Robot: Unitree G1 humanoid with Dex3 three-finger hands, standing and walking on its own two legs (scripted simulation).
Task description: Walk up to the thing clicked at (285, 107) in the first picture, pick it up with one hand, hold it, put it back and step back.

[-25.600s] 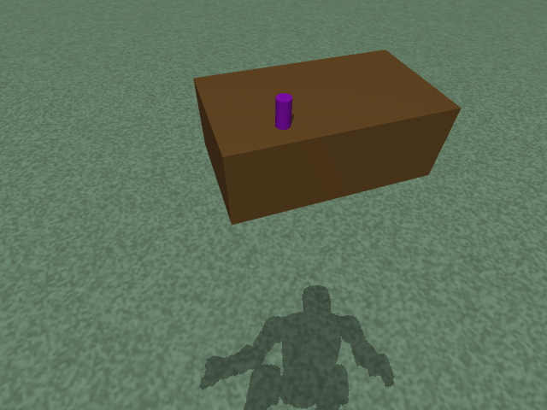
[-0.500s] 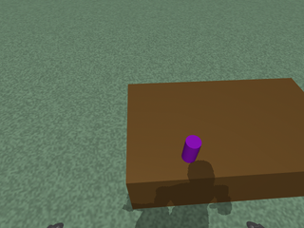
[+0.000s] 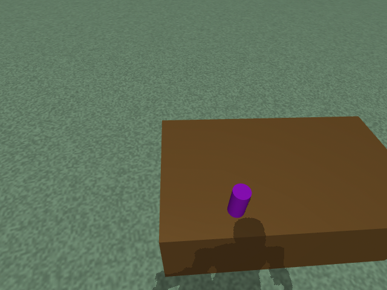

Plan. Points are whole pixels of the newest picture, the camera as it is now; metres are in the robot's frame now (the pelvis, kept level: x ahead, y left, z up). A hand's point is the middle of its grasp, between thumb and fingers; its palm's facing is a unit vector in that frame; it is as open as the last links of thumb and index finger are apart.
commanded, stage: stand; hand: right
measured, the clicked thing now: (238, 201) +0.49 -0.17 -0.29
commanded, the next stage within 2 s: step back in 1.72 s
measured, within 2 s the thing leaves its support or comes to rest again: neither
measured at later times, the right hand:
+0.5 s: hand out of the picture +0.06 -0.24 -0.16, palm faces -0.02 +0.94 -0.34, open 7.4 cm
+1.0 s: hand out of the picture +0.09 -0.23 -0.15, palm faces -0.01 +0.94 -0.35, open 7.4 cm
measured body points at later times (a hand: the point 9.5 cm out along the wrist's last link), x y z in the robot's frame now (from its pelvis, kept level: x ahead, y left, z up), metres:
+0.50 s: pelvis +0.00 +0.01 +0.00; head +0.01 +0.02 +0.45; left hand +0.06 +0.31 -0.14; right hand +0.06 -0.28 -0.13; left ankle +0.03 +0.13 -0.74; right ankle -0.01 -0.13 -0.74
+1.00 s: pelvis +0.02 +0.02 +0.00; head +0.02 +0.02 +0.45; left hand +0.09 +0.31 -0.14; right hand +0.09 -0.28 -0.13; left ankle +0.03 +0.13 -0.74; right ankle -0.01 -0.13 -0.74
